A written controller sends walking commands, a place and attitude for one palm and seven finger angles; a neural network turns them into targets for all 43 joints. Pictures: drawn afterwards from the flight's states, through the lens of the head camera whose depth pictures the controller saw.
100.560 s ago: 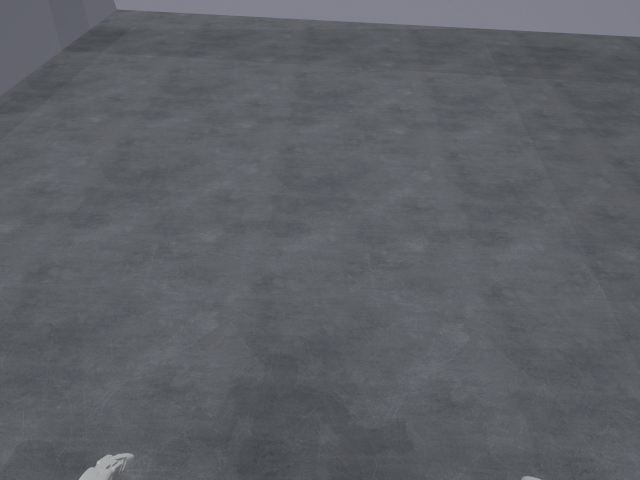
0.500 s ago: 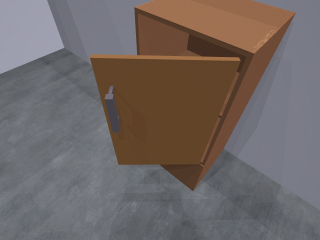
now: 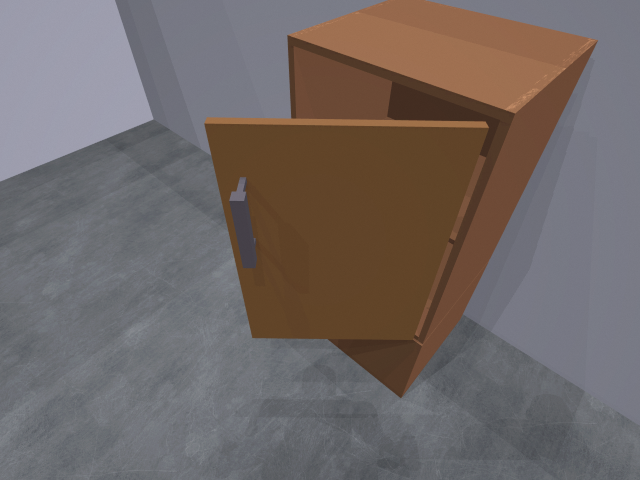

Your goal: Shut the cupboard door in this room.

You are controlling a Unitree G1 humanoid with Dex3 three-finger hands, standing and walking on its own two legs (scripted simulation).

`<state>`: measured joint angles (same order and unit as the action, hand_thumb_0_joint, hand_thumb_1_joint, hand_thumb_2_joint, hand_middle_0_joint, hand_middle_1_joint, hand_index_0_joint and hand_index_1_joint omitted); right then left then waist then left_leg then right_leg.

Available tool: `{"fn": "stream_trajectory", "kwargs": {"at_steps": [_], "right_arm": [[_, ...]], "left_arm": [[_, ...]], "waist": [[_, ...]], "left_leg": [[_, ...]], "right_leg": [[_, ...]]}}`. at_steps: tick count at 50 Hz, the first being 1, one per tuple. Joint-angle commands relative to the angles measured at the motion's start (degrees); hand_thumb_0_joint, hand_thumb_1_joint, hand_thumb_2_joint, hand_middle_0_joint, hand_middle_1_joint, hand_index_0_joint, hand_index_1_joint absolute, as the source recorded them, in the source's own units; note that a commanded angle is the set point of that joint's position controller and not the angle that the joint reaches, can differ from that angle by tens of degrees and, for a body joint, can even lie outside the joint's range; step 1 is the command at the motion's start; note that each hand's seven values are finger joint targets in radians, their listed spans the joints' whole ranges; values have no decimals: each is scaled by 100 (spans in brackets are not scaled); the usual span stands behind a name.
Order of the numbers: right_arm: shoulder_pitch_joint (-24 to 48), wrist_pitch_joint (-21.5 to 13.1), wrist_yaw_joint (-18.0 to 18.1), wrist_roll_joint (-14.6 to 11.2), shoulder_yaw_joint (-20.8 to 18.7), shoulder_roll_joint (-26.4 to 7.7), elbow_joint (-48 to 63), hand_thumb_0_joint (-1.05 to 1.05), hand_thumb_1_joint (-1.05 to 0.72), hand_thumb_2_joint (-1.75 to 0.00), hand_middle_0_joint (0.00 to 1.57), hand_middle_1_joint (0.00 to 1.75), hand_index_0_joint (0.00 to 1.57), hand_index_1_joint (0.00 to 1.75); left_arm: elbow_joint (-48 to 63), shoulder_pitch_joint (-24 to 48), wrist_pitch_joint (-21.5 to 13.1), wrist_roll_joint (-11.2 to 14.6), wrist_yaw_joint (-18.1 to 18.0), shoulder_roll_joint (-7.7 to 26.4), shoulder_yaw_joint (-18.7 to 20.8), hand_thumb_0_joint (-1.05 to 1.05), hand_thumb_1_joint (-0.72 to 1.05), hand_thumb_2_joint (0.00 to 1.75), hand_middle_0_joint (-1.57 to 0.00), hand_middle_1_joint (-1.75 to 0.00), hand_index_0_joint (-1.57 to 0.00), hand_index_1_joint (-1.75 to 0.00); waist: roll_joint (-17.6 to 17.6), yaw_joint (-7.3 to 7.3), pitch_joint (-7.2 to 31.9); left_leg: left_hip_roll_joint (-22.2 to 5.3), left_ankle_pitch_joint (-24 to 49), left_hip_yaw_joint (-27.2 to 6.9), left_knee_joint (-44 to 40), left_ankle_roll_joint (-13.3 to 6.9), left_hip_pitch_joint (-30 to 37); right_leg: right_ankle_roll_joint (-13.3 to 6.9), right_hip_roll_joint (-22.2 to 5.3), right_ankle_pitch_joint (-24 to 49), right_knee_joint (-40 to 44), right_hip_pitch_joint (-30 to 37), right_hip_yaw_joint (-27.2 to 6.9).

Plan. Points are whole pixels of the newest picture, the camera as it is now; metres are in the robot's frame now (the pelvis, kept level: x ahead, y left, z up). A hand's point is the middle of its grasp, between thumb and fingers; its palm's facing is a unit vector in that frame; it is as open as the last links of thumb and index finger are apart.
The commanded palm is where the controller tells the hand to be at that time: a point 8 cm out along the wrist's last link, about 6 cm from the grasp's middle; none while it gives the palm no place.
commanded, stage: look again from close up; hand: left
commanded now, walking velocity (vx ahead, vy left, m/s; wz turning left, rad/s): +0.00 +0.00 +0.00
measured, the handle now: (246, 224) +0.50 +0.16 +0.03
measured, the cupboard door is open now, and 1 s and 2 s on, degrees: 42 42 42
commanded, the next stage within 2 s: shuffle to correct the standing spot in 0.18 s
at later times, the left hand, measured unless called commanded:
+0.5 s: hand out of the picture +0.01 +0.21 -0.17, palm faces -0.04 -0.97 -0.24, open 7.4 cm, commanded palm none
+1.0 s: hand out of the picture +0.00 +0.12 -0.19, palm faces +0.09 -0.99 -0.11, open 7.4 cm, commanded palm none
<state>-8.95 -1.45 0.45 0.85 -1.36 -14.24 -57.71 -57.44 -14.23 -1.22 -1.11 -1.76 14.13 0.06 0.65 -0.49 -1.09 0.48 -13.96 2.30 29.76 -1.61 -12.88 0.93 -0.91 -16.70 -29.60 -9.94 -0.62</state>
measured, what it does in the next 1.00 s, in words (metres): shifts its weight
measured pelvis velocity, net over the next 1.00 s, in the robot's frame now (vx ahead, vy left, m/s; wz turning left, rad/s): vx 0.06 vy -0.01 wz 0.02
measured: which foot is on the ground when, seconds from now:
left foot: down 0.00-1.00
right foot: down 0.00-1.00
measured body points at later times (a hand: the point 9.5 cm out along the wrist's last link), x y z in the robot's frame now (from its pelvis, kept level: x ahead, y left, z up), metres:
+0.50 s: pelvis -0.01 +0.01 +0.00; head -0.02 +0.02 +0.45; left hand +0.01 +0.26 -0.15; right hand +0.03 -0.25 -0.14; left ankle +0.03 +0.10 -0.74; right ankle +0.00 -0.13 -0.74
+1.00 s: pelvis +0.06 -0.01 -0.01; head +0.07 +0.01 +0.44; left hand -0.01 +0.18 -0.18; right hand +0.09 -0.25 -0.15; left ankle +0.04 +0.08 -0.74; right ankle +0.00 -0.13 -0.73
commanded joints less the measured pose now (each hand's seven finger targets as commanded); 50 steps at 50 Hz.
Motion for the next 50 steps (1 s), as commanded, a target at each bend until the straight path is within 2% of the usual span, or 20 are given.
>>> {"fn": "stream_trajectory", "kwargs": {"at_steps": [1,11,14,17,20,25,32,36,38,39,40,41,43,44,45,46,47,48,49,50], "right_arm": [[193,-71,30,1,-202,-1062,328,0,-90,-90,20,30,20,30],[483,-29,-46,-7,-166,-1335,249,0,-90,-90,20,30,20,30],[466,-37,-57,-16,-156,-1362,181,0,-90,-90,20,30,20,30],[100,78,-76,25,18,-658,-39,0,-90,-90,20,30,20,30],[13,150,-68,39,-15,-761,-92,0,-90,-90,20,30,20,30],[-210,152,-10,33,-92,-761,-172,0,-90,-90,20,30,20,30],[-647,81,77,-4,-213,-560,-343,0,-90,-90,20,30,20,30],[-771,45,123,-18,-212,-270,-416,0,-90,-90,20,30,20,30],[-750,36,145,-21,-171,-43,-409,0,-90,-90,20,30,20,30],[-715,33,154,-19,-143,118,-377,0,-90,-90,20,30,20,30],[-633,36,157,-5,-139,198,-347,0,-90,-90,20,30,20,30],[-542,46,168,1,-148,211,-326,0,-90,-90,20,30,20,30],[-472,33,175,-16,-117,326,-331,0,-90,-90,20,30,20,30],[-573,28,183,-40,-85,405,-402,0,-90,-90,20,30,20,30],[-815,7,190,-61,-69,432,-520,0,-90,-90,20,30,20,30],[-1130,-37,226,-39,-96,262,-679,0,-90,-90,20,30,20,30],[-1385,-36,267,-50,-152,39,-781,0,-90,-90,20,30,20,30],[-1361,11,293,-57,-159,-80,-803,0,-90,-90,20,30,20,30],[-1227,37,312,-72,-146,-95,-794,0,-90,-90,20,30,20,30],[-1083,55,324,-74,-149,-78,-744,0,-90,-90,20,30,20,30]], "left_arm": [[417,75,-85,1,-12,1091,203,0,90,90,-20,-30,-20,-30],[405,354,-53,-7,52,1365,156,0,90,90,-20,-30,-20,-30],[363,369,-49,-10,57,1388,142,0,90,90,-20,-30,-20,-30],[87,-57,64,13,36,670,-34,0,90,90,-20,-30,-20,-30],[32,-239,132,-18,56,669,-8,0,90,90,-20,-30,-20,-30],[-22,-563,157,-41,99,541,36,0,90,90,-20,-30,-20,-30],[-114,-1006,124,-53,109,198,73,0,90,90,-20,-30,-20,-30],[-227,-1305,95,-38,74,64,119,0,90,90,-20,-30,-20,-30],[-310,-1473,93,-27,42,107,155,0,90,90,-20,-30,-20,-30],[-357,-1632,86,-24,21,167,197,0,90,90,-20,-30,-20,-30],[-405,-1691,80,-20,5,189,214,0,90,90,-20,-30,-20,-30],[-394,-1693,81,-28,-6,145,224,0,90,90,-20,-30,-20,-30],[-387,-1612,67,-43,-54,-18,208,0,90,90,-20,-30,-20,-30],[-380,-1471,64,-27,-75,-58,182,0,90,90,-20,-30,-20,-30],[-376,-1346,58,6,-90,-126,152,0,90,90,-20,-30,-20,-30],[-381,-1402,43,16,-106,-242,123,0,90,90,-20,-30,-20,-30],[-369,-1412,40,36,-137,-336,95,0,90,90,-20,-30,-20,-30],[-351,-1323,73,36,-177,-377,89,0,90,90,-20,-30,-20,-30],[-351,-1266,118,40,-198,-353,103,0,90,90,-20,-30,-20,-30],[-338,-1255,143,47,-200,-329,115,0,90,90,-20,-30,-20,-30]], "waist": [[-121,52,-36],[-85,53,-96],[-74,40,-30],[-121,62,9],[-4,40,-181],[40,32,-452],[305,41,-458],[-35,-9,-321],[-696,-51,-338],[-1126,-79,-304],[-1281,-98,-324],[-1264,-114,-414],[-807,-71,-475],[-536,40,-394],[-299,158,-199],[123,217,116],[404,237,331],[672,208,207],[1028,169,69],[1010,117,-80]], "left_leg": [[-599,666,-665,-742,-131,165],[-618,-153,-757,-1167,-73,138],[-630,-162,-781,-1230,-70,126],[-667,-793,-750,-1339,38,134],[-733,-1558,-852,-1434,11,-136],[-860,-1745,-918,-1373,-99,-351],[-1083,-1297,-1092,-1298,-312,-263],[-839,-566,-752,-643,-266,-362],[-483,-122,-205,158,-140,-636],[-255,-271,124,667,-50,-862],[-165,-650,272,1000,14,-1063],[-191,-1061,244,1273,29,-1180],[-278,-1096,210,1115,57,-1140],[-321,-648,171,557,80,-710],[-389,677,87,-102,56,8],[-697,2780,-162,-116,-52,850],[-1131,4444,-406,91,-236,1431],[-1358,5232,-524,57,-380,1415],[-1427,5786,-604,-44,-438,1312],[-1415,5873,-593,-95,-443,1209]], "right_leg": [[-306,-461,704,706,-360,-536],[-259,-492,85,1048,-409,-552],[-243,-500,186,1060,-298,-526],[-101,-429,-286,1094,-326,-374],[-113,-325,-705,921,-424,-282],[-190,-231,-647,688,-569,-232],[-221,-121,-89,284,-514,56],[-298,-311,157,517,-219,-148],[-451,-556,422,799,51,-524],[-609,-814,755,990,225,-869],[-816,-1050,1233,1046,331,-1115],[-996,-1119,1692,1023,357,-1160],[-1119,-1194,2951,769,437,-1063],[-993,-1088,3440,513,334,-838],[-723,-818,3803,169,132,-509],[-408,-477,3695,-198,-132,-151],[-213,-283,2737,-229,-389,58],[-93,-199,1660,-95,-404,175],[-62,-193,1051,-97,-348,239],[-65,-188,747,-60,-377,231]]}}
